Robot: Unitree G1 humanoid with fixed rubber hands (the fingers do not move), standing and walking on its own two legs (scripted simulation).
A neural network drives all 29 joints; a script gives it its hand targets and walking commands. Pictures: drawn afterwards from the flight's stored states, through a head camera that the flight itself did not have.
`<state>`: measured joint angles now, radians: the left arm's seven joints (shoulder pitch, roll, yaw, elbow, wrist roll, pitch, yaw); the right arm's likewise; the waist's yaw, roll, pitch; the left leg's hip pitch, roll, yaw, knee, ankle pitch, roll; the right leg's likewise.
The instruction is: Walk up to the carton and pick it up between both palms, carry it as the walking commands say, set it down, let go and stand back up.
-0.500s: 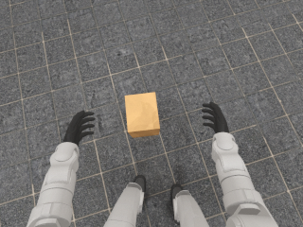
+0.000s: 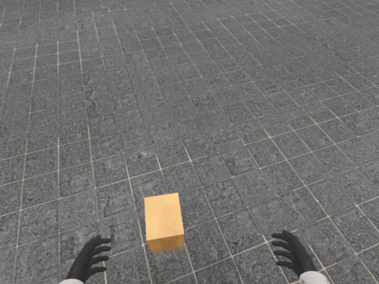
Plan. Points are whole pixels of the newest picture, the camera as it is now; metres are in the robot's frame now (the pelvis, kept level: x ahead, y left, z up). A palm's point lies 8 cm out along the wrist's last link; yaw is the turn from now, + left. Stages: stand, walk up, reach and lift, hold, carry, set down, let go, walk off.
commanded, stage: let go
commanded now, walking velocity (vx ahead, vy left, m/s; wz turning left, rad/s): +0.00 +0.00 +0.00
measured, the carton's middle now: (164, 223) +0.46 +0.11 -0.66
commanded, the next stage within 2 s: stand in 0.42 s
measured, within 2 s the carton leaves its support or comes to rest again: neither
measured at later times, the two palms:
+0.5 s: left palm (60, 279) +0.15 +0.27 -0.08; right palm (303, 279) +0.15 -0.23 -0.08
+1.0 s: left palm out of the picture +0.14 +0.31 -0.11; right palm out of the picture +0.12 -0.26 -0.09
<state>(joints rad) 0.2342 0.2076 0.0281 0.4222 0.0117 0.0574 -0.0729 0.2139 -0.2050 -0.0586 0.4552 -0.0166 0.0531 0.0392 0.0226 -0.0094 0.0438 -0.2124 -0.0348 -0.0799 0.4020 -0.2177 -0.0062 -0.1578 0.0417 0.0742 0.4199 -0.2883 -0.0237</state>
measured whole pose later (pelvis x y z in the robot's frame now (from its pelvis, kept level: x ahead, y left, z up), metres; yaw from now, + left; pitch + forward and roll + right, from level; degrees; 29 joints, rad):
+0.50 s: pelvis +0.00 +0.01 -0.01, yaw +1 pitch -1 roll +0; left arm 0.20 0.27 0.04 0.48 0.04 0.14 0.01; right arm 0.20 -0.23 -0.02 0.58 -0.04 0.06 0.00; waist 0.02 -0.03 0.02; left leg -0.21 -0.05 -0.08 0.51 -0.28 0.01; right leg -0.13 0.04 0.06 0.49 -0.34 -0.01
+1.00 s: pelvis +0.01 +0.03 +0.00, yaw -1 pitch -1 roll +0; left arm 0.18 0.35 0.03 0.78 0.03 0.01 0.03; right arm 0.16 -0.32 -0.02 0.83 -0.03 0.01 -0.03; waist -0.01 -0.04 0.01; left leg -0.18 -0.06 -0.05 0.48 -0.29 0.03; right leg -0.11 0.02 0.10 0.45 -0.33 0.01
